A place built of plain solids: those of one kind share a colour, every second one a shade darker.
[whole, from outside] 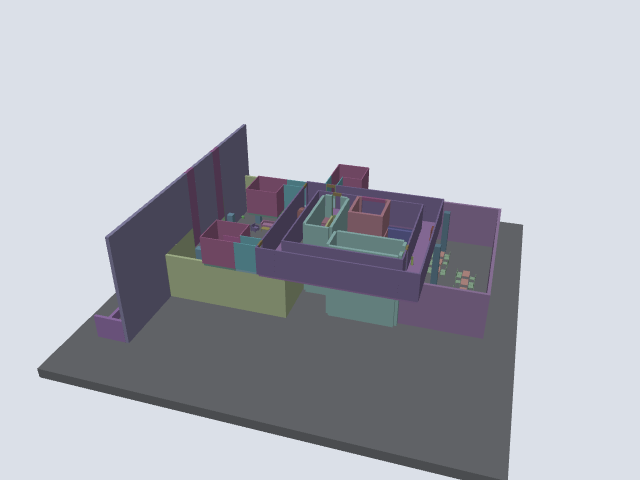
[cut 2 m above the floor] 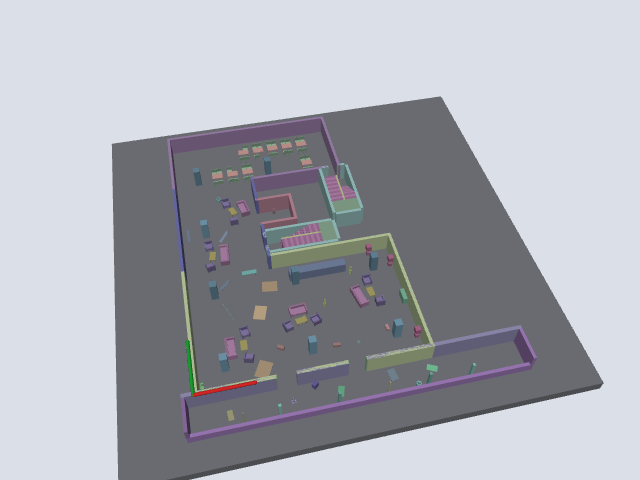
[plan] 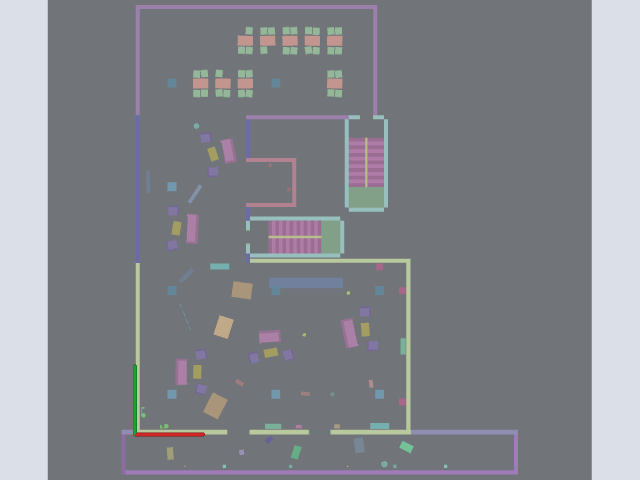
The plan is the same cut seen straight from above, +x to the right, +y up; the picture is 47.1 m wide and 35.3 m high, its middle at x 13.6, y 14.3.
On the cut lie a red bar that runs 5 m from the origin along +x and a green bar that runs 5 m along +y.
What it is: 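A city business hotel; a tower 27.2 m square round a core of 10.9 m over a public floor 5.26 m high on a grid of 7.63 m; upstairs a racetrack corridor of 1.69 m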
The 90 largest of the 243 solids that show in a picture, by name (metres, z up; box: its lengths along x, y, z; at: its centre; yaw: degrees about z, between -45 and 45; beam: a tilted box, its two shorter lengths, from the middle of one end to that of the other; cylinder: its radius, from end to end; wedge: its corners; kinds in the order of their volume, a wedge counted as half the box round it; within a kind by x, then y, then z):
{
 "wall_street_1": {"box": [7.79, 0.35, 11.31], "at": [2.89, 0.17, 5.6]},
 "wall_street_2": {"box": [4.4, 0.35, 11.31], "at": [10.62, 0.17, 5.6]},
 "wall_street_3": {"box": [13.82, 0.35, 11.31], "at": [21.26, 0.17, 5.6]},
 "wall_lobby_1": {"box": [0.3, 12.57, 4.98], "at": [0.2, 6.33, 2.44]},
 "wall_lobby_2": {"box": [6.79, 0.35, 4.98], "at": [3.39, 0.17, 2.44]},
 "wall_lobby_3": {"box": [4.4, 0.35, 4.98], "at": [10.62, 0.17, 2.44]},
 "wall_lobby_4": {"box": [12.1, 0.3, 4.98], "at": [14.2, 12.77, 2.44]},
 "wall_lobby_5": {"box": [5.95, 0.35, 4.98], "at": [17.32, 0.17, 2.44]},
 "wall_lobby_6": {"box": [0.3, 12.87, 4.98], "at": [20.1, 6.48, 2.44]},
 "wall_shaft_1": {"box": [0.3, 0.73, 7.96], "at": [8.3, 13.68, 3.93]},
 "wall_shaft_2": {"box": [0.3, 0.73, 7.96], "at": [8.3, 15.36, 3.93]},
 "wall_shaft_3": {"box": [6.64, 0.3, 7.96], "at": [11.77, 13.16, 3.93]},
 "wall_shaft_4": {"box": [6.64, 0.3, 7.96], "at": [11.77, 15.88, 3.93]},
 "wall_shaft_5": {"box": [0.3, 2.42, 7.96], "at": [15.24, 14.52, 3.93]},
 "wall_shaft_6": {"box": [0.3, 6.5, 7.96], "at": [15.57, 19.93, 3.93]},
 "wall_shaft_7": {"box": [0.82, 0.3, 7.96], "at": [16.13, 23.33, 3.93]},
 "wall_shaft_8": {"box": [2.59, 0.3, 7.96], "at": [17.01, 16.53, 3.93]},
 "wall_shaft_9": {"box": [0.82, 0.3, 7.96], "at": [17.9, 23.33, 3.93]},
 "wall_shaft_10": {"box": [0.3, 6.5, 7.96], "at": [18.46, 19.93, 3.93]},
 "wall_restaurant_1": {"box": [0.3, 8.11, 4.98], "at": [0.2, 27.53, 2.44]},
 "wall_restaurant_2": {"box": [17.77, 0.3, 4.98], "at": [8.93, 31.43, 2.44]},
 "wall_restaurant_3": {"box": [8.39, 0.3, 4.98], "at": [12.35, 23.33, 2.44]},
 "wall_restaurant_4": {"box": [0.3, 8.41, 4.98], "at": [17.66, 27.38, 2.44]},
 "wall_race_1": {"box": [0.16, 10.05, 2.9], "at": [6.08, 18.75, 6.66]},
 "wall_race_2": {"box": [0.16, 4.0, 2.9], "at": [7.93, 21.78, 6.66]},
 "wall_race_3": {"box": [8.69, 0.16, 2.9], "at": [12.2, 23.7, 6.66]},
 "wall_race_4": {"box": [12.31, 0.16, 2.9], "at": [13.58, 10.54, 6.66]},
 "wall_race_5": {"box": [11.46, 0.16, 2.9], "at": [13.58, 12.4, 6.66]},
 "wall_race_6": {"box": [15.17, 0.16, 2.9], "at": [13.58, 25.55, 6.66]},
 "wall_race_7": {"box": [0.16, 11.46, 2.9], "at": [19.23, 18.05, 6.66]},
 "wall_race_8": {"box": [0.16, 11.46, 2.9], "at": [21.09, 18.05, 6.66]},
 "floor_race_1": {"box": [1.7, 11.47, 0.33], "at": [7.01, 18.05, 5.1]},
 "floor_race_2": {"box": [14.85, 1.7, 0.33], "at": [13.58, 11.47, 5.1]},
 "floor_race_3": {"box": [14.85, 1.7, 0.33], "at": [13.58, 24.63, 5.1]},
 "floor_race_4": {"box": [1.7, 11.47, 0.33], "at": [20.16, 18.05, 5.1]},
 "tread_1": {"box": [0.26, 1.12, 5.15], "at": [9.94, 13.87, 2.52]},
 "tread_2": {"box": [0.26, 1.12, 4.98], "at": [10.2, 13.87, 2.44]},
 "tread_3": {"box": [0.26, 1.12, 4.82], "at": [10.46, 13.87, 2.36]},
 "tread_4": {"box": [0.26, 1.12, 4.65], "at": [10.72, 13.87, 2.28]},
 "tread_5": {"box": [0.26, 1.12, 4.49], "at": [10.98, 13.87, 2.19]},
 "tread_6": {"box": [0.26, 1.12, 4.32], "at": [11.24, 13.87, 2.11]},
 "tread_7": {"box": [0.26, 1.12, 4.16], "at": [11.5, 13.87, 2.03]},
 "tread_8": {"box": [0.26, 1.12, 3.99], "at": [11.75, 13.87, 1.95]},
 "tread_9": {"box": [0.26, 1.12, 3.83], "at": [12.01, 13.87, 1.87]},
 "tread_10": {"box": [0.26, 1.12, 3.67], "at": [12.27, 13.87, 1.78]},
 "tread_11": {"box": [1.21, 0.28, 3.24], "at": [16.32, 18.89, 1.57]},
 "tread_12": {"box": [1.21, 0.28, 3.43], "at": [16.32, 19.17, 1.67]},
 "tread_13": {"box": [1.21, 0.28, 3.62], "at": [16.32, 19.45, 1.76]},
 "tread_14": {"box": [1.21, 0.28, 3.81], "at": [16.32, 19.73, 1.85]},
 "tread_15": {"box": [1.21, 0.28, 3.99], "at": [16.32, 20.01, 1.95]},
 "tread_16": {"box": [1.21, 0.28, 4.18], "at": [16.32, 20.28, 2.04]},
 "tread_17": {"box": [1.21, 0.28, 4.37], "at": [16.32, 20.56, 2.14]},
 "tread_18": {"box": [1.21, 0.28, 4.56], "at": [16.32, 20.84, 2.23]},
 "tread_19": {"box": [1.21, 0.28, 4.75], "at": [16.32, 21.12, 2.32]},
 "tread_20": {"box": [1.21, 0.28, 4.93], "at": [16.32, 21.4, 2.42]},
 "tread_21": {"box": [1.21, 0.28, 5.12], "at": [16.32, 21.68, 2.51]},
 "wall_lifts_1": {"box": [4.0, 0.3, 2.9], "at": [9.85, 16.87, 6.66]},
 "wall_lifts_2": {"box": [4.0, 0.3, 2.9], "at": [9.85, 20.18, 6.66]},
 "wall_lifts_3": {"box": [3.7, 0.3, 4.98], "at": [10.0, 16.87, 2.44]},
 "wall_lifts_4": {"box": [3.7, 0.3, 4.98], "at": [10.0, 20.18, 2.44]},
 "wall_lifts_5": {"box": [0.3, 3.61, 4.98], "at": [11.7, 18.52, 2.44]},
 "wall_lifts_6": {"box": [0.3, 3.61, 2.9], "at": [11.7, 18.52, 6.66]},
 "wall_lounge_1": {"box": [0.3, 10.86, 4.98], "at": [0.2, 18.05, 2.44]},
 "wall_lounge_2": {"box": [0.3, 1.43, 4.98], "at": [8.3, 13.33, 2.44]},
 "wall_lounge_3": {"box": [0.3, 2.02, 4.98], "at": [8.3, 16.0, 2.44]},
 "wall_lounge_4": {"box": [0.3, 3.45, 4.98], "at": [8.3, 21.75, 2.44]},
 "floor_half_1": {"box": [1.4, 2.42, 2.68], "at": [14.39, 14.52, 1.29]},
 "floor_half_2": {"box": [2.59, 1.51, 2.68], "at": [17.01, 17.44, 1.29]},
 "column_1": {"box": [0.66, 0.66, 4.98], "at": [2.72, 2.95, 2.44]},
 "column_2": {"box": [0.66, 0.66, 4.98], "at": [2.72, 10.58, 2.44]},
 "column_3": {"box": [0.66, 0.66, 4.98], "at": [2.72, 18.22, 2.44]},
 "column_4": {"box": [0.66, 0.66, 4.98], "at": [2.72, 25.85, 2.44]},
 "column_5": {"box": [0.66, 0.66, 4.98], "at": [10.35, 2.95, 2.44]},
 "column_6": {"box": [0.66, 0.66, 4.98], "at": [10.35, 10.58, 2.44]},
 "column_7": {"box": [0.66, 0.66, 4.98], "at": [10.35, 25.85, 2.44]},
 "column_8": {"box": [0.66, 0.66, 4.98], "at": [17.99, 2.95, 2.44]},
 "column_9": {"box": [0.66, 0.66, 4.98], "at": [17.99, 10.58, 2.44]},
 "far_1": {"box": [0.3, 2.94, 2.45], "at": [-0.85, -1.47, 1.18]},
 "far_2": {"box": [29.17, 0.3, 0.95], "at": [13.59, -2.79, 0.42]},
 "far_3": {"box": [0.3, 2.94, 2.45], "at": [28.02, -1.47, 1.18]},
 "wallover_street_1": {"box": [1.63, 0.35, 8.76], "at": [7.61, 0.17, 6.88]},
 "wallover_street_2": {"box": [1.53, 0.35, 8.76], "at": [13.58, 0.17, 6.88]},
 "block_spine_1": {"box": [3.9, 0.19, 6.36], "at": [11.76, 14.52, 3.13]},
 "block_spine_2": {"box": [0.18, 3.65, 6.36], "at": [17.01, 20.0, 3.13]},
 "floor_room_bed_1": {"box": [3.46, 3.35, 0.33], "at": [8.07, 6.53, 5.1]},
 "floor_room_bed_2": {"box": [3.46, 3.35, 0.33], "at": [19.09, 6.53, 5.1]},
 "block_desk_1": {"box": [5.42, 0.77, 1.14], "at": [12.58, 11.13, 0.52]},
 "wall_room_bed_1": {"box": [0.1, 3.65, 2.9], "at": [0.35, 14.38, 6.66]},
 "wall_room_bed_2": {"box": [3.65, 0.1, 2.9], "at": [8.07, 4.81, 6.66]},
 "wall_room_bed_3": {"box": [3.65, 0.1, 2.9], "at": [19.09, 4.81, 6.66]}
}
